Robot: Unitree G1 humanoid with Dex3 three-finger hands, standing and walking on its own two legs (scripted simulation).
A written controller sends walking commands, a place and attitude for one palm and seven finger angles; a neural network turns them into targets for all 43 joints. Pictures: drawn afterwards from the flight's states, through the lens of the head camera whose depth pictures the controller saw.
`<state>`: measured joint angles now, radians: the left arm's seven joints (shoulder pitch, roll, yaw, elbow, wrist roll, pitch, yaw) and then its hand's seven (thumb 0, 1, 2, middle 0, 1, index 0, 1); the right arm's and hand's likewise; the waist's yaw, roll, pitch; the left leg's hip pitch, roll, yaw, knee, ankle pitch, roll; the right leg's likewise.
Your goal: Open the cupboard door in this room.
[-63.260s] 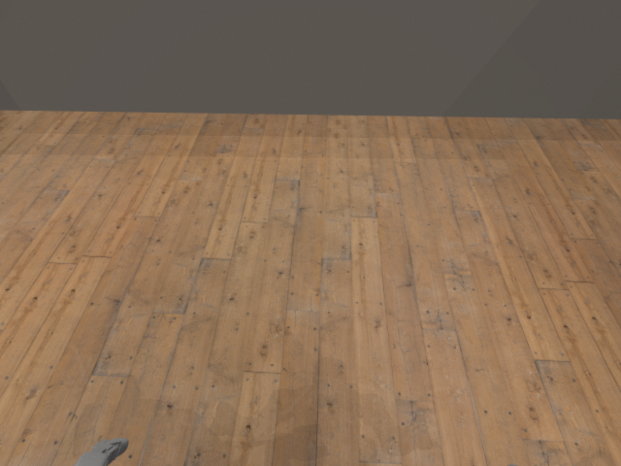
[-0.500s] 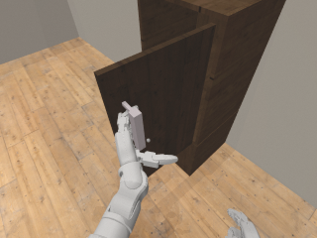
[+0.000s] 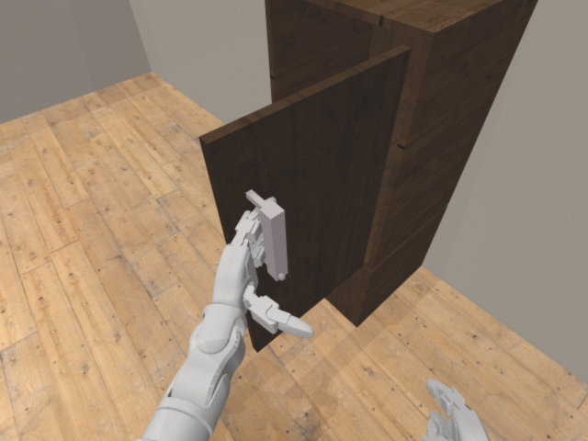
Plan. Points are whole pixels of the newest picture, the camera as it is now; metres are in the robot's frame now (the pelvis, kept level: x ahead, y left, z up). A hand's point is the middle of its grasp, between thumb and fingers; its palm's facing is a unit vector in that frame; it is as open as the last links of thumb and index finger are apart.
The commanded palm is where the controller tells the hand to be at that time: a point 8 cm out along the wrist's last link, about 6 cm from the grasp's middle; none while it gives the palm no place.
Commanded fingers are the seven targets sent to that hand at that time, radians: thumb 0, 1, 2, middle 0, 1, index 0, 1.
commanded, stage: slide the hand sideways off the handle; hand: left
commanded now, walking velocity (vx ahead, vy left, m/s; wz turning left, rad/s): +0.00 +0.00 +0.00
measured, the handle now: (266, 236) +0.38 +0.07 +0.07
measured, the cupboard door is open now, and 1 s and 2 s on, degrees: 89 89 89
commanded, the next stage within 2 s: draw the hand back to the body in 0.84 s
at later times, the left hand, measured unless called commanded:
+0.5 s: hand (252, 315) +0.26 +0.07 +0.08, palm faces -0.08 -1.00 -0.01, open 16.3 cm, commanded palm +0.23 +0.13 +0.07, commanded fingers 0.00 -0.50 0.30 -0.15 -0.30 -0.15 -0.30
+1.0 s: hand (218, 342) +0.22 +0.11 +0.07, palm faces -0.06 -1.00 -0.04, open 16.3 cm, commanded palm +0.20 +0.17 +0.08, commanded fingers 0.00 -0.50 0.30 -0.15 -0.30 -0.15 -0.30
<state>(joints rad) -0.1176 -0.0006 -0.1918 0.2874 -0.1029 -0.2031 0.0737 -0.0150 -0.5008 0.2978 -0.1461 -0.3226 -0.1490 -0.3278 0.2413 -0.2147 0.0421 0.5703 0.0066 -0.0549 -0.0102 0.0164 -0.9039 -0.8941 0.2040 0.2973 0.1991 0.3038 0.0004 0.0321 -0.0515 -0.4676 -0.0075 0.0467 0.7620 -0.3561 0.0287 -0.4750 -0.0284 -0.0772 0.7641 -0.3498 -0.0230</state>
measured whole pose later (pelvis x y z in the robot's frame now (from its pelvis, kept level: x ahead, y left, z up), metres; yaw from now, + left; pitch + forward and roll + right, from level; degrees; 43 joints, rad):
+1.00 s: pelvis +0.02 -0.02 -0.02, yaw +1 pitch +6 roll +0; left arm 0.46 0.16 -0.02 -0.23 -0.19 -0.26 -0.16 -0.02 -0.50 0.30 -0.15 -0.30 -0.15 -0.30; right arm 0.26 -0.25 0.03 0.49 0.01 -0.17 -0.04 0.02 -0.90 -0.89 0.20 0.30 0.20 0.30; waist 0.01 0.05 -0.07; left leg -0.56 0.02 0.00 0.89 -0.44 -0.01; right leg -0.54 -0.01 -0.12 0.88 -0.44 -0.05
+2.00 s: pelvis +0.05 +0.01 +0.03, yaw +0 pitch -4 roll -1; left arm 0.49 0.32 0.24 -0.40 -0.03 -0.07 0.13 0.00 0.35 0.66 -0.19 -0.30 -0.19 -0.30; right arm 0.20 -0.22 0.05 0.63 -0.02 -0.12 -0.07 0.02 -0.90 -0.89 0.21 0.30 0.20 0.30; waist 0.06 0.06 0.03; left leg -0.09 -0.02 0.05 0.43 -0.28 0.04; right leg -0.08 -0.02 -0.07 0.40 -0.25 0.00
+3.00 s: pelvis +0.00 +0.01 +0.03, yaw -1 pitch +0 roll -1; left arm 0.57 0.42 0.37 -0.49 -0.04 -0.15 0.12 0.01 0.89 0.90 -0.21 -0.30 -0.21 -0.30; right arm 0.16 -0.24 -0.02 0.57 0.00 -0.02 -0.09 0.02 -0.90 -0.89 0.21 0.30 0.20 0.30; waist 0.00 0.03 0.07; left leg -0.25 0.00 0.06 0.47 -0.22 0.04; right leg -0.25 0.00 -0.06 0.43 -0.18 -0.01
